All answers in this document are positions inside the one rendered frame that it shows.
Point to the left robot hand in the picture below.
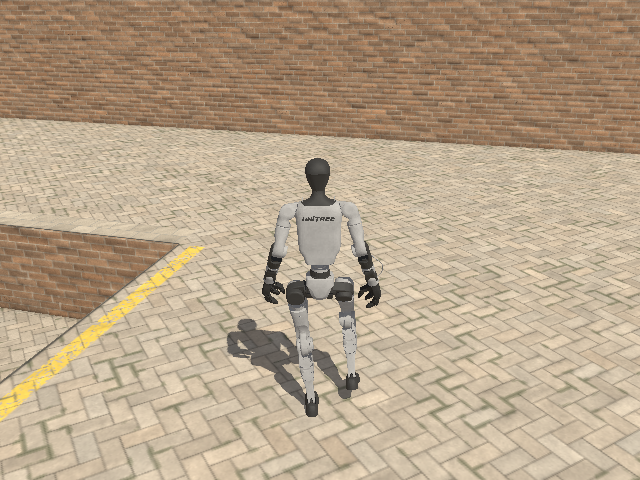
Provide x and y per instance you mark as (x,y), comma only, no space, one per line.
(267,288)

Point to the robot right upper arm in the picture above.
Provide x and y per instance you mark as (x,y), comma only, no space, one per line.
(350,211)

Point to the robot right foot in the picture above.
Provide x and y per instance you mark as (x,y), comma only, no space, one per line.
(352,382)

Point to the robot foot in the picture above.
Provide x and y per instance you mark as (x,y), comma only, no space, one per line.
(312,408)
(352,382)

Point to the robot left foot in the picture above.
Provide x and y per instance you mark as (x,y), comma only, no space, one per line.
(312,408)

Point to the robot left forearm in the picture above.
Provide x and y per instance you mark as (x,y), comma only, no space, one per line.
(272,267)

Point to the right robot hand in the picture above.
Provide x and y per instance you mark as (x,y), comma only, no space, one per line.
(373,291)

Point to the robot left upper arm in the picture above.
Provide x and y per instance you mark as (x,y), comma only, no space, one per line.
(286,213)

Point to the robot right forearm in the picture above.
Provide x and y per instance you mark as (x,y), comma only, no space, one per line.
(368,268)

